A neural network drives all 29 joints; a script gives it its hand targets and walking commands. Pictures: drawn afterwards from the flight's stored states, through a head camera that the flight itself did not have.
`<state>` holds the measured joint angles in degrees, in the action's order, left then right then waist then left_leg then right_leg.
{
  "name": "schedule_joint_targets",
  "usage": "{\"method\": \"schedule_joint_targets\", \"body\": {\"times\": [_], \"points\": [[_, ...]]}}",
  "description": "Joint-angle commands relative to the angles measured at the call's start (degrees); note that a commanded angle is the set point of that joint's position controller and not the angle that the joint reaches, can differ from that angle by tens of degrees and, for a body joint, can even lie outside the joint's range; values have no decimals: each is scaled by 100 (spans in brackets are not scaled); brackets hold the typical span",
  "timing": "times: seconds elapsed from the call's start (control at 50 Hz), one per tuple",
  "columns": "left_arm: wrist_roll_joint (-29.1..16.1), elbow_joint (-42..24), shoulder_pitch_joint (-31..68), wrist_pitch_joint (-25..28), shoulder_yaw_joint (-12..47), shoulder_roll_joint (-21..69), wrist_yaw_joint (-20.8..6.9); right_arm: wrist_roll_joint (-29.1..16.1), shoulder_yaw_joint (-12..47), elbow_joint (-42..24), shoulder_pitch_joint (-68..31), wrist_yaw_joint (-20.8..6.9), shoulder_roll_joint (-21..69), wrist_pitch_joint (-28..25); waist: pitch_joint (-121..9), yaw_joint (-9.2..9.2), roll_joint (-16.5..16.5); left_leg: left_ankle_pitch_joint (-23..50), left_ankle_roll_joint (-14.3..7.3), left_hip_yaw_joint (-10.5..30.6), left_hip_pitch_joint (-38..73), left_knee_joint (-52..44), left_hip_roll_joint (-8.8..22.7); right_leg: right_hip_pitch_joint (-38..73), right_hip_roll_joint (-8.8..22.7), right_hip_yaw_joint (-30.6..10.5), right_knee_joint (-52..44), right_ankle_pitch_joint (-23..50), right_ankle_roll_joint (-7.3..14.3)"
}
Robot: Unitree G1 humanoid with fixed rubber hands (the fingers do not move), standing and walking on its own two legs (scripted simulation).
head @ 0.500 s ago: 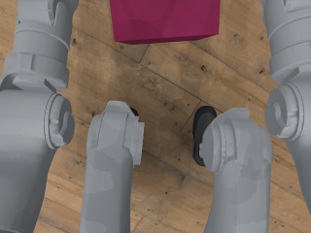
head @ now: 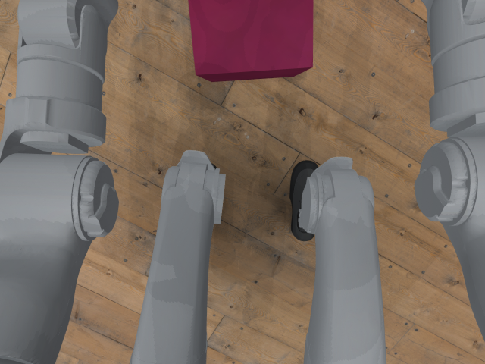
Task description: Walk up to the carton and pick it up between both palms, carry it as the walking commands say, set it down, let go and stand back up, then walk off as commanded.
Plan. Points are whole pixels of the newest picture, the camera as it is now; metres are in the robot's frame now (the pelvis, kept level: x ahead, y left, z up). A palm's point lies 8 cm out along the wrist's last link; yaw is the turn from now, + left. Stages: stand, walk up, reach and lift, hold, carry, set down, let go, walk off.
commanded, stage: set down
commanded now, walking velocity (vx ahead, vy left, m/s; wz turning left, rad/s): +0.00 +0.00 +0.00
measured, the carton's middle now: out of the picture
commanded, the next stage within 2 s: let go in 0.64 s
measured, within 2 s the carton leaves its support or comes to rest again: neither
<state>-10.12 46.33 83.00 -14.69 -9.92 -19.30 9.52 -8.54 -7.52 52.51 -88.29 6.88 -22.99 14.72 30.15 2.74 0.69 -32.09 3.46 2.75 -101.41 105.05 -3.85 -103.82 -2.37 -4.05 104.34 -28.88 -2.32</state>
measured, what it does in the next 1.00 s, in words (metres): rises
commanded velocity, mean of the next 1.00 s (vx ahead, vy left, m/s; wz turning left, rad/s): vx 0.00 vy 0.00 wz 0.00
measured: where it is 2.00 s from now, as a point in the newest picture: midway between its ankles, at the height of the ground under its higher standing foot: (252, 214)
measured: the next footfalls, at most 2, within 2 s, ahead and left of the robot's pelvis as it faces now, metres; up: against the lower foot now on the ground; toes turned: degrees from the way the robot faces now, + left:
none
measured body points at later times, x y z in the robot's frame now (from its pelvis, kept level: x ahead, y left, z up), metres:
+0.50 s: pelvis +0.01 -0.01 +0.14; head +0.37 +0.00 +0.40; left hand +0.57 +0.21 +0.03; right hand +0.60 -0.17 +0.02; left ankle +0.12 +0.13 -0.46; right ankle +0.13 -0.13 -0.46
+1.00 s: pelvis +0.08 +0.01 +0.22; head +0.37 +0.01 +0.56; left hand +0.50 +0.22 +0.07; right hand +0.51 -0.19 +0.07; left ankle +0.12 +0.13 -0.46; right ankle +0.13 -0.13 -0.46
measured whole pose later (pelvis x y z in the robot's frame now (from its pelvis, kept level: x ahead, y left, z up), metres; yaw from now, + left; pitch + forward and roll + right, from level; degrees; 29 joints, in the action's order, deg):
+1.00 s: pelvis +0.08 +0.01 +0.22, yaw -2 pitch +34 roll +0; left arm 6.8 36.9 42.8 -9.0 -16.0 -10.4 -1.8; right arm 7.6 -16.1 36.7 -44.2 5.2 -7.9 9.8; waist 6.5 2.0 0.9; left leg -16.4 1.3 3.3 -66.6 48.6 -1.2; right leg -67.9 -1.1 -4.0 46.8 -13.4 -2.0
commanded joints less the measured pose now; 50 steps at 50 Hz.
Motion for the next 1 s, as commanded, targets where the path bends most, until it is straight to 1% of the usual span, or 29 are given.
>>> {"method": "schedule_joint_targets", "body": {"times": [0.0, 0.02, 0.06, 0.08, 0.1, 0.12, 0.2, 0.26, 0.38, 0.4, 0.42, 0.46, 0.48, 0.52, 0.54, 0.6, 0.64, 0.68, 0.7, 0.72, 0.74, 0.76, 0.8, 0.82, 0.84, 0.88, 0.94, 0.96, 0.98], "points": [[68, -1238, 1760, 20, -283, -982, 3, 38, -171, -1297, -1877, 72, -778, 9, -11609, 198, 309, 1801, -45, -858, 2969, -1475, -108, 4651, -292, 744, -1098, 1705, 108], [100, -950, 1547, -27, -275, -864, 1, -28, -90, -1207, -1829, 64, -742, 34, -11335, 349, 320, 1974, -55, -856, 3018, -1617, -188, 4662, -324, 717, -1243, 1736, 76], [126, -1209, 1707, -50, -225, -711, -96, 3, -85, -1063, -1601, 13, -673, 99, -11305, 117, 256, 1858, -31, -861, 3009, -1764, -120, 4780, -282, 696, -1432, 1734, 124], [254, -1469, 1599, -58, -413, -907, -79, -27, -25, -1445, -1694, 22, -579, 131, -11700, 422, 233, 2204, -37, -911, 3271, -1887, -195, 5141, -322, 639, -1460, 2121, 91], [80, -1600, 1705, -110, -306, -933, -53, 51, -244, -1772, -1983, 105, -994, 117, -12099, 72, 345, 2118, -36, -854, 3381, -1949, -180, 5451, -348, 725, -1556, 2070, 107], [239, -1522, 1738, -113, -496, -1213, -44, -9, -111, -1642, -1762, 113, -679, 211, -12251, 411, 167, 2136, -49, -918, 3609, -1988, -173, 5560, -326, 610, -1709, 2088, 130], [208, -1323, 1486, -208, -358, -848, -212, -116, 22, -1559, -1693, -17, -483, 315, -11573, 445, 257, 2083, -121, -826, 3551, -2583, -158, 5645, -298, 596, -2143, 2034, 77], [274, -1545, 1215, -154, -533, -992, -257, 300, -176, -1357, -1110, 29, -610, 287, -11926, 240, 363, 2728, -7, -884, 3936, -2813, -220, 6255, -345, 587, -2467, 2739, 95], [307, -1574, 1039, -143, -522, -923, -293, 195, -233, -1996, -1307, -69, -595, 217, -11919, 379, 279, 3165, -44, -847, 4752, -3548, -212, 6786, -348, 504, -3230, 3047, 74], [290, -1740, 1088, -113, -296, -738, -306, 236, -256, -1820, -1066, -79, -517, 209, -12119, 343, -6, 3297, -12, -693, 5113, -3703, -163, 6822, -349, 502, -3262, 3181, 143], [147, -1718, 1095, -202, -289, -695, -317, 233, -284, -1916, -1175, -102, -756, 228, -11916, 107, 261, 3135, -69, -673, 5153, -3789, -148, 6792, -353, 599, -3381, 2877, 81], [428, -1075, 909, -161, -535, -738, -419, 419, -247, -1287, -998, -174, -485, 273, -11028, 371, 410, 2627, -76, -760, 4728, -4122, -92, 6642, -273, 425, -3783, 2417, 76], [361, -1362, 835, -137, -484, -566, -417, 267, -178, -1709, -1048, -200, -435, 214, -11248, 401, 364, 2989, -105, -774, 4864, -4342, -131, 7229, -271, 344, -3977, 2931, 80], [610, -1070, 756, -16, -712, -722, -405, 498, -402, -1362, -933, -206, -385, 83, -10785, 491, 230, 3044, -49, -738, 4672, -4498, -130, 7125, -244, 370, -4058, 3137, 64], [728, -301, 726, 6, -657, -486, -448, 718, -475, -295, -503, -295, -216, 55, -9677, 394, 94, 2659, 9, -704, 4307, -4589, -53, 6304, -186, 479, -4162, 2508, 85], [903, -688, 459, 371, -777, -28, -584, 771, -638, -848, -469, -487, 120, -313, -8821, 325, 155, 3002, -66, -693, 4531, -4879, 8, 5961, -271, 482, -4561, 2639, 17], [1330, 204, 358, 455, -1088, 224, -639, 1291, -976, 119, -98, -527, 391, -405, -7800, 253, 131, 2661, 3, -614, 3991, -4941, 37, 5173, -227, 615, -4610, 2245, 17], [1622, 168, 27, 486, -1327, -35, -747, 1449, -1177, 98, 50, -476, 378, -345, -7616, 374, 199, 2115, -6, -770, 3779, -5259, -12, 5378, -191, 522, -4892, 1794, 0], [1692, -106, -137, 543, -1342, 73, -798, 1661, -1270, -242, 257, -409, 603, -412, -7848, 178, 273, 2550, -9, -684, 4013, -5260, 5, 5789, -220, 511, -4984, 2327, 2], [1778, -98, -326, 568, -1464, -38, -791, 1634, -1220, -222, 392, -395, 606, -461, -7981, 417, 179, 2695, 51, -737, 4058, -5302, -39, 5863, -189, 473, -5039, 2420, -42], [1842, 69, -600, 518, -1291, 188, -834, 1971, -1468, 94, 903, -325, 308, -439, -8030, 29, 74, 2569, 117, -672, 4288, -5412, -67, 5889, -224, 603, -5155, 2277, -37], [1943, -245, -889, 595, -1335, 222, -909, 1949, -1331, -210, 1145, -283, 593, -445, -8256, 249, -60, 2832, 117, -765, 4581, -5397, -85, 6209, -194, 461, -5202, 2649, -10], [1875, -602, -1592, 614, -1118, 283, -995, 2116, -1348, -953, 1814, -184, 700, -578, -9056, -80, 225, 3682, 98, -646, 5321, -5396, -86, 6838, -257, 577, -5340, 3495, -86], [2072, -750, -1858, 687, -1272, 36, -994, 2083, -1214, -1124, 2033, -145, 732, -616, -8977, 219, 74, 3798, 75, -719, 5375, -5456, -103, 7032, -222, 475, -5369, 3674, -81], [1946, -880, -2271, 674, -1116, -50, -1044, 2054, -1133, -1951, 2088, -108, 763, -659, -9346, 103, 569, 3827, -6, -675, 5465, -5457, -127, 7534, -197, 465, -5449, 3832, -80], [1866, -1344, -2571, 735, -989, -150, -1095, 1939, -1071, -2396, 2422, -91, 728, -688, -9465, 78, 628, 4052, -13, -596, 5419, -5607, -128, 7992, -170, 385, -5498, 4343, -66], [1568, -2507, -2902, 908, -407, 5, -1133, 1331, -615, -2957, 3212, -185, 991, -776, -9278, 205, -5, 4659, -197, -381, 6401, -5882, -33, 7598, -165, 329, -5593, 4502, -14], [1561, -2504, -3450, 929, -370, -12, -1164, 1184, -414, -3277, 3594, -233, 1085, -803, -9331, 327, -74, 4913, -227, -332, 6698, -5955, -33, 7637, -202, 316, -5707, 4555, -43], [1447, -2207, -3426, 873, -233, 214, -1173, 1207, -523, -2789, 3811, -302, 921, -805, -8960, 164, -88, 4841, -192, -275, 6945, -5940, 62, 7056, -181, 370, -5843, 4013, -47]]}}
